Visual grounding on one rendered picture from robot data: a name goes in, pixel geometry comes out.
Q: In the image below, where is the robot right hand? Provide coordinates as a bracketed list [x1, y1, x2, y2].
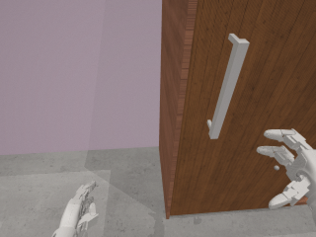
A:
[256, 128, 316, 209]

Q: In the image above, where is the handle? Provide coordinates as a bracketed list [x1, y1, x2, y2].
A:
[206, 34, 250, 139]

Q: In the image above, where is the robot left hand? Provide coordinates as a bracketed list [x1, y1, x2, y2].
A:
[59, 181, 99, 234]

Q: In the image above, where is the robot right forearm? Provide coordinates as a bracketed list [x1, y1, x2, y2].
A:
[306, 191, 316, 224]

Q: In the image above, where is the robot left forearm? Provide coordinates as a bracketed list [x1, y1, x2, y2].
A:
[51, 226, 78, 237]

